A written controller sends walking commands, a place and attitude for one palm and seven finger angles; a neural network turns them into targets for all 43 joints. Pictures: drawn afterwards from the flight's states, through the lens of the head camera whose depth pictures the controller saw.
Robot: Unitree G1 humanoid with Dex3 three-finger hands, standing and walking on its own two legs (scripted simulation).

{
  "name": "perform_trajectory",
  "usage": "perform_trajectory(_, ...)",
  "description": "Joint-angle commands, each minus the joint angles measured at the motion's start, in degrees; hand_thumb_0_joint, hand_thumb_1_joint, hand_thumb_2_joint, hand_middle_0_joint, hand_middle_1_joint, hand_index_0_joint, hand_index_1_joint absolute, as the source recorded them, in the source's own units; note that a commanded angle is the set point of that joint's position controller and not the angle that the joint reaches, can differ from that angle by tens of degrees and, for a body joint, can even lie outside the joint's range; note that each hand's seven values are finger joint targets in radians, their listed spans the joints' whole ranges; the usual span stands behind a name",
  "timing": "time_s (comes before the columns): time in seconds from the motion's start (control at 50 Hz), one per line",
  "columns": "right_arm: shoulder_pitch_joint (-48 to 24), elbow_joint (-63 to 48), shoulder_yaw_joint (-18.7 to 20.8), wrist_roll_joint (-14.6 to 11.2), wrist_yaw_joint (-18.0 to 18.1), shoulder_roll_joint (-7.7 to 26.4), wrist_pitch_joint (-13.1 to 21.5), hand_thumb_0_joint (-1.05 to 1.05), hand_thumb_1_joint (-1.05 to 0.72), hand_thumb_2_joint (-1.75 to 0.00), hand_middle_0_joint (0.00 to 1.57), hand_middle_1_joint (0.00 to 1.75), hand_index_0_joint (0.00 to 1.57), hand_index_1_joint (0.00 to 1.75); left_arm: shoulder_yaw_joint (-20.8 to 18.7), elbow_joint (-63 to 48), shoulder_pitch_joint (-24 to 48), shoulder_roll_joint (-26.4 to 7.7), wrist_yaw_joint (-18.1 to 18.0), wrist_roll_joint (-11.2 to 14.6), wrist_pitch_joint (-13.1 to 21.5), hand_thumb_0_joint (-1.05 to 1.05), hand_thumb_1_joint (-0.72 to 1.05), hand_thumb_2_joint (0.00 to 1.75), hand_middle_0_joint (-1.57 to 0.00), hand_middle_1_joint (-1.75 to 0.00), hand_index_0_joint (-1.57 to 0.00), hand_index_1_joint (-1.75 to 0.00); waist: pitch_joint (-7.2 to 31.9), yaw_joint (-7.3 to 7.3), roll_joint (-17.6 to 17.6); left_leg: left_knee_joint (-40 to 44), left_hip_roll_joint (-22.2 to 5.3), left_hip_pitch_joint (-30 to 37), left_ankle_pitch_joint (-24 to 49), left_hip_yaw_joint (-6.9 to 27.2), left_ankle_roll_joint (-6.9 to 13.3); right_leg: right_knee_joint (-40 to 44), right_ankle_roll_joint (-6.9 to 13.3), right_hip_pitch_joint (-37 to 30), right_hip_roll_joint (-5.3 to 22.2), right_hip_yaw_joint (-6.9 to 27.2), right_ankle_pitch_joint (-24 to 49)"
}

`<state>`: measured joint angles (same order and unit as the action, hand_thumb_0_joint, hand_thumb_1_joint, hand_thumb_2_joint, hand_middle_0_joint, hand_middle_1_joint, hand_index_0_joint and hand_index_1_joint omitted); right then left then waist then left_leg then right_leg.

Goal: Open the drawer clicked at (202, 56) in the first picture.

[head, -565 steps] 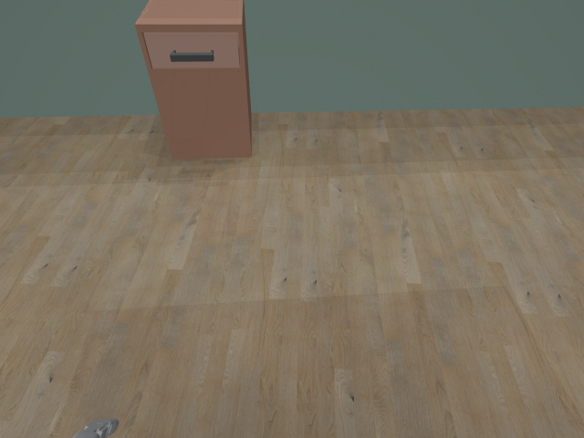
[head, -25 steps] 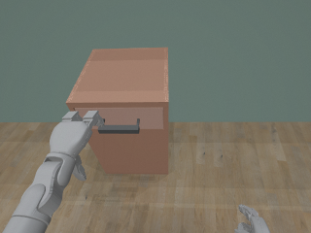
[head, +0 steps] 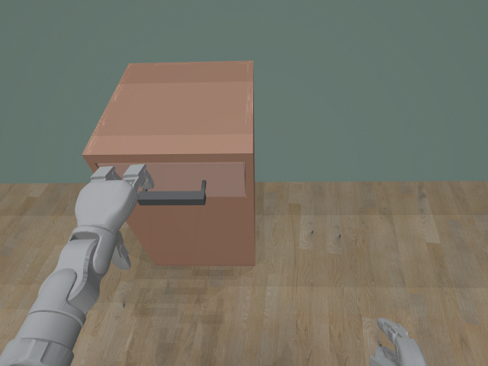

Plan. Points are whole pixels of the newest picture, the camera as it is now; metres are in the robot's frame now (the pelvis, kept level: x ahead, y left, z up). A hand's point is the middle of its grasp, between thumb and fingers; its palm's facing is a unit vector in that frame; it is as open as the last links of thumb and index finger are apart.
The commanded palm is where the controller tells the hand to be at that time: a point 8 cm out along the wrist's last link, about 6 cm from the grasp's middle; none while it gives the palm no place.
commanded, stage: move the hooked fingers above the handle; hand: left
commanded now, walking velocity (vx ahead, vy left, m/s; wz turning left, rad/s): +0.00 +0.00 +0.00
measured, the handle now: (173, 191) +0.55 +0.26 -0.17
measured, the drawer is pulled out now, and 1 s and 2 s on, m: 0.00 0.00 0.00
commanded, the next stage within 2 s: none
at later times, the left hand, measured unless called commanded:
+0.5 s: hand (141, 205) +0.40 +0.26 -0.02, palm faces -0.03 -0.01 -1.00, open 13.9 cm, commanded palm +0.39 +0.24 +0.03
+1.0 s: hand (162, 202) +0.46 +0.25 -0.09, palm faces -0.13 +0.01 -0.99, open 13.9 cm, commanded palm +0.47 +0.22 -0.03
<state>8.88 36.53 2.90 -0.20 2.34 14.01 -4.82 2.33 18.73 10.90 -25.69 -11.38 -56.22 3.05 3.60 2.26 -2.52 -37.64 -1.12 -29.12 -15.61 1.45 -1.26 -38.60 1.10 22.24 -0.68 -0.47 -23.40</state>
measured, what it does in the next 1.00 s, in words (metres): lowers itself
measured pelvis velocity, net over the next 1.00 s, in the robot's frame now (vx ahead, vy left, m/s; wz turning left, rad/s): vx -0.02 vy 0.02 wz -0.05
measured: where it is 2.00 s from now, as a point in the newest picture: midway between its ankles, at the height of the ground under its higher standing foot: outside the picture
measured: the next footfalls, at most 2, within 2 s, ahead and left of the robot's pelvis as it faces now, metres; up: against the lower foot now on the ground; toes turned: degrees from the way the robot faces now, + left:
none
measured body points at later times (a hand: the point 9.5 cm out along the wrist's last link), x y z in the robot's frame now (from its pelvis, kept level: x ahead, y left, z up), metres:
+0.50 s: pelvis +0.00 +0.01 -0.02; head +0.07 +0.00 +0.42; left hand +0.40 +0.25 +0.03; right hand +0.08 -0.25 -0.16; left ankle +0.03 +0.14 -0.72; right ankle -0.04 -0.11 -0.72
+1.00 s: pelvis -0.02 +0.02 -0.07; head +0.10 +0.02 +0.36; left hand +0.46 +0.24 -0.03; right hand -0.03 -0.25 -0.19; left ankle +0.03 +0.14 -0.72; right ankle -0.04 -0.11 -0.72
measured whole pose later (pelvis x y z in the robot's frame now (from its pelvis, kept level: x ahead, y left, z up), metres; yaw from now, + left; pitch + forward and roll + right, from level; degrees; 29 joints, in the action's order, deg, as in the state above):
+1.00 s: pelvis -0.02 +0.02 -0.07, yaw -3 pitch +25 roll -2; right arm 18.6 40.8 3.4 2.4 0.1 13.4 -6.6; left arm 0.8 65.3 46.2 -28.3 -22.1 -62.6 -3.7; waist 10.0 -7.8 -3.2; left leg -61.6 -2.7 -64.5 -22.5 1.4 -0.1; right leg -61.2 -0.3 57.0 -2.4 0.1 -29.6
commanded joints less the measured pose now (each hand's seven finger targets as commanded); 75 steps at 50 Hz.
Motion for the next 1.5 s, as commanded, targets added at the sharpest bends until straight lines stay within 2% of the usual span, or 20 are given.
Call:
perform_trajectory(0.0,-0.91,-6.97,2.75,-0.03,-0.02,6.48,1.46,0.0,-0.9,-0.9,0.2,0.3,0.2,0.3,-5.88,-6.65,15.22,-10.65,-3.32,-0.72,-1.99,0.0,-0.5,0.3,-0.3,-1.2,-0.3,-1.2,18.79,-0.76,1.7,-1.06,3.78,11.37,17.08,-3.95,3.9,3.81,0.52,-0.27,-1.34,-0.11,27.15)
perform_trajectory(0.08,0.59,-6.62,3.33,0.13,-0.25,6.92,0.69,0.0,-0.9,-0.9,0.2,0.3,0.2,0.3,-1.26,-6.25,18.69,-6.68,-2.05,-0.51,-2.29,0.0,-0.5,0.3,-0.3,-1.2,-0.3,-1.2,19.01,-3.1,3.03,-2.45,3.23,11.35,18.18,-3.56,4.1,2.83,0.48,2.44,-1.71,-0.49,27.63)
perform_trajectory(0.26,4.19,-4.67,3.96,1.18,-0.02,6.62,-0.44,0.0,-0.9,-0.9,0.2,0.3,0.2,0.3,-8.6,0.05,25.16,-12.19,-8.66,-4.26,1.85,0.0,-0.5,0.3,-0.3,-1.2,-0.3,-1.2,21.62,-2.49,-0.51,-6.5,2.72,7.09,18.05,-2.91,3.86,-2.59,1.36,8.86,-2.28,-1.5,23.53)
perform_trajectory(0.3,5.08,-4.74,4.02,1.29,-0.36,6.77,-0.74,0.0,-0.9,-0.9,0.2,0.3,0.2,0.3,-10.36,3.27,24.75,-13.63,-10.96,-5.09,0.77,0.0,-0.5,0.3,-0.3,-1.2,-0.3,-1.2,23.57,-1.77,-1.46,-7.14,2.78,5.79,18.05,-2.88,3.66,-3.66,1.57,8.97,-2.49,-1.66,22.9)
perform_trajectory(0.44,8.74,-3.95,4.43,0.98,-0.74,7.91,-1.63,0.0,-0.9,-0.9,0.2,0.3,0.2,0.3,-3.66,14.27,31.68,-9.26,-10.47,-5.19,-4.41,0.0,-0.5,0.3,-0.3,-1.2,-0.3,-1.2,25.72,-5.22,2.11,-8.88,2.21,3.57,16.44,-3.68,3.88,-3.75,0.89,11.04,-2.9,-1.21,23.37)
perform_trajectory(0.5,10.08,-3.13,4.73,0.84,-0.27,7.79,-1.67,0.0,-0.9,-0.9,0.2,0.3,0.2,0.3,-0.29,14.74,37.2,-6.38,-7.9,-4.11,-2.27,0.0,-0.5,0.3,-0.3,-1.2,-0.3,-1.2,25.62,-7.32,0.98,-9.64,1.82,5.26,15.6,-3.1,4.13,-3.45,0.78,13.84,-2.95,-0.88,21.64)
perform_trajectory(0.58,11.47,-1.47,4.65,1.52,0.55,7.35,-1.41,0.0,-0.9,-0.9,0.2,0.3,0.2,0.3,-1.38,15.68,44.14,-8.01,-7.91,-5.04,3.58,0.0,-0.5,0.3,-0.3,-1.2,-0.3,-1.2,24.07,-8.25,0.04,-11.73,1.44,2.37,13.35,-1.93,4.24,-5.65,1.16,19.61,-2.74,-1.06,17.2)
perform_trajectory(0.64,12.2,-0.87,4.64,2.1,0.42,7.56,-1.34,0.0,-0.9,-0.9,0.2,0.3,0.2,0.3,-6.57,19.25,44.82,-12.92,-11.96,-7.91,5.98,0.0,-0.5,0.3,-0.3,-1.2,-0.3,-1.2,25.06,-6.91,-3.53,-14.17,1.34,-0.81,11.84,-1.18,3.84,-8.99,1.84,25.22,-3.05,-1.65,13.09)
perform_trajectory(0.68,12.54,-0.4,4.47,2.34,-0.15,7.48,-1.18,0.0,-0.9,-0.9,0.2,0.3,0.2,0.3,-8.57,23.49,46.48,-14.4,-15.35,-9.08,4.86,0.0,-0.5,0.3,-0.3,-1.2,-0.3,-1.2,24.45,-7.11,-2.85,-15.53,1.29,-4.9,10.53,-0.99,3.89,-10.46,1.85,27.43,-3.06,-2.06,11.18)
perform_trajectory(0.78,13.46,-0.87,3.78,2.94,-1.48,8.66,-1.51,0.0,-0.9,-0.9,0.2,0.3,0.2,0.3,-10.52,33.32,49.0,-17.84,-20.69,-9.68,-3.49,0.0,-0.5,0.3,-0.3,-1.2,-0.3,-1.2,30.82,-7.16,-2.97,-18.04,1.69,-9.5,10.23,-1.77,3.61,-13.28,1.34,26.98,-3.4,-2.31,11.78)
perform_trajectory(0.84,15.55,-0.8,3.98,2.56,-1.89,9.3,-1.73,0.0,-0.9,-0.9,0.2,0.3,0.2,0.3,-7.08,36.19,53.33,-15.89,-19.11,-9.43,-7.58,0.0,-0.5,0.3,-0.3,-1.2,-0.3,-1.2,34.93,-9.36,-2.79,-19.06,1.41,-7.67,10.82,-2.22,3.69,-13.15,0.67,26.64,-3.67,-2.14,13.96)
perform_trajectory(0.88,16.62,0.1,4.05,2.61,-1.77,9.49,-1.35,0.0,-0.9,-0.9,0.2,0.3,0.2,0.3,-3.42,35.87,58.95,-12.97,-16.03,-7.96,-7.93,0.0,-0.5,0.3,-0.3,-1.2,-0.3,-1.2,35.84,-12.22,-2.33,-19.53,0.93,-6.04,10.32,-1.57,3.83,-12.74,0.32,27.64,-3.66,-2.15,13.62)
perform_trajectory(0.98,18.69,2.48,4.18,3.02,-0.21,9.2,0.53,0.0,-0.9,-0.9,0.2,0.3,0.2,0.3,1.41,30.13,67.91,-9.58,-9.29,-6.3,-0.85,0.0,-0.5,0.3,-0.3,-1.2,-0.3,-1.2,35.01,-15.55,-4.52,-22.11,0.13,-5.09,7.53,0.13,4.34,-13.85,0.36,34.9,-3.43,-1.6,9.47)
perform_trajectory(1.04,19.52,3.37,3.66,3.45,0.35,9.29,1.02,0.0,-0.9,-0.9,0.2,0.3,0.2,0.3,-3.4,31.63,66.16,-15.31,-10.53,-9.01,3.13,0.0,-0.5,0.3,-0.3,-1.2,-0.3,-1.2,32.82,-13.78,-7.24,-24.17,-0.2,-8.75,6.62,0.72,4.15,-16.93,1.26,40.29,-3.71,-2.15,6.64)
perform_trajectory(1.12,19.31,2.4,2.1,3.84,-0.75,9.85,0.11,0.0,-0.9,-0.9,0.2,0.3,0.2,0.3,-11.55,40.02,62.02,-24.3,-16.1,-11.14,1.08,0.0,-0.5,0.3,-0.3,-1.2,-0.3,-1.2,29.85,-11.14,-7.52,-27.37,0.02,-18.89,7.02,0.24,4.07,-21.14,1.64,42.01,-3.87,-2.92,6.41)
perform_trajectory(1.2,18.5,-0.94,1.48,3.76,-2.44,10.69,-1.74,0.0,-0.9,-0.9,0.2,0.3,0.2,0.3,-15.16,42.2,56.42,-29.44,-19.47,-11.51,-5.64,0.0,-0.5,0.3,-0.3,-1.2,-0.3,-1.2,36.58,-7.73,-7.29,-27.68,0.68,-19.9,9.74,-0.85,3.63,-23.02,1.3,36.26,-4.09,-2.9,10.59)
perform_trajectory(1.3,19.48,-1.97,1.64,2.36,-2.42,11.14,-3.15,0.0,-0.9,-0.9,0.2,0.3,0.2,0.3,-14.16,38.07,57.41,-30.56,-17.12,-9.33,-11.39,0.0,-0.5,0.3,-0.3,-1.2,-0.3,-1.2,44.03,-8.32,-3.68,-25.94,0.85,-15.6,11.9,-1.84,4.0,-20.49,0.03,27.33,-3.92,-2.31,16.82)
perform_trajectory(1.36,20.04,-1.34,2.09,1.74,-1.29,10.69,-1.99,0.0,-0.9,-0.9,0.2,0.3,0.2,0.3,-10.84,33.12,62.11,-27.32,-12.46,-6.59,-9.34,0.0,-0.5,0.3,-0.3,-1.2,-0.3,-1.2,43.05,-11.17,-1.49,-24.66,0.45,-14.15,7.87,-1.76,4.78,-17.18,-0.73,25.62,-3.71,-1.61,15.09)
perform_trajectory(1.4,20.72,0.16,3.04,1.88,-0.31,10.19,-0.61,0.0,-0.9,-0.9,0.2,0.3,0.2,0.3,-5.69,27.48,66.68,-20.88,-9.28,-5.7,-4.64,0.0,-0.5,0.3,-0.3,-1.2,-0.3,-1.2,44.04,-13.69,-3.44,-24.54,-0.18,-8.69,7.84,-0.53,4.88,-16.22,-0.59,30.07,-3.7,-1.45,12.42)
perform_trajectory(1.48,20.36,3.04,3.53,2.37,0.99,8.88,2.12,0.0,-0.9,-0.9,0.2,0.3,0.2,0.3,4.43,25.35,70.27,-9.12,-6.01,-6.0,3.46,0.0,-0.5,0.3,-0.3,-1.2,-0.3,-1.2,32.54,-17.3,-5.68,-24.39,-0.55,-7.28,1.07,1.15,4.64,-15.62,0.17,42.32,-3.45,-2.08,3.08)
